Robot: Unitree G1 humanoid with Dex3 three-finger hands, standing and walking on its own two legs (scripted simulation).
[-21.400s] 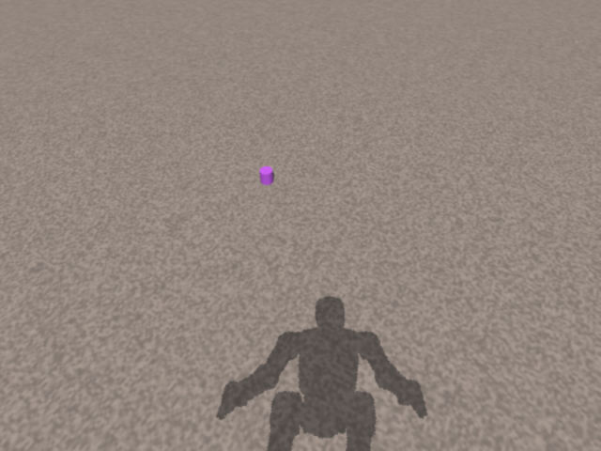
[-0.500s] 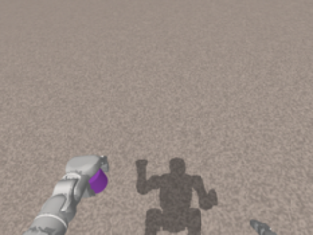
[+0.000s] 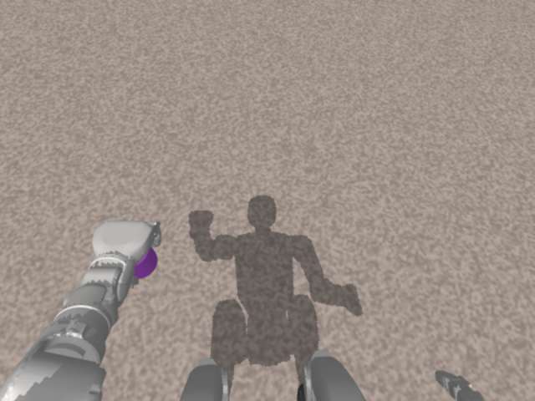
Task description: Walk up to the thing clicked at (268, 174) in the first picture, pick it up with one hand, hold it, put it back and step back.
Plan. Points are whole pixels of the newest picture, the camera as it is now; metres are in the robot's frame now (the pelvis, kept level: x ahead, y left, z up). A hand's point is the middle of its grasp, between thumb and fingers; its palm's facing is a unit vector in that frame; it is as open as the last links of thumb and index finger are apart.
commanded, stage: crouch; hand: left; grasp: from above
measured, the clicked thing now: (134, 256) +0.40 +0.23 -0.12
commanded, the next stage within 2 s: lower in 1.48 s
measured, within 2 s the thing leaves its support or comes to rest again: neither
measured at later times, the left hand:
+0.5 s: hand (159, 277) +0.43 +0.24 -0.33, palm faces -0.46 +0.01 -0.89, open 9.0 cm
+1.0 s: hand (167, 281) +0.45 +0.25 -0.44, palm faces -0.46 -0.01 -0.89, open 9.0 cm
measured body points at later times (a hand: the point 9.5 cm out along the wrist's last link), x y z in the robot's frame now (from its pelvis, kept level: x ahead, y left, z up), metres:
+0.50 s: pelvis -0.03 +0.01 -0.19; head +0.18 +0.04 +0.20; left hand +0.45 +0.24 -0.28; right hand +0.00 -0.26 -0.31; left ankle +0.04 +0.13 -0.64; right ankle +0.05 -0.14 -0.64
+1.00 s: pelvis -0.04 +0.00 -0.28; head +0.21 +0.04 +0.10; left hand +0.47 +0.25 -0.39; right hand +0.01 -0.28 -0.39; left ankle +0.04 +0.13 -0.64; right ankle +0.05 -0.14 -0.64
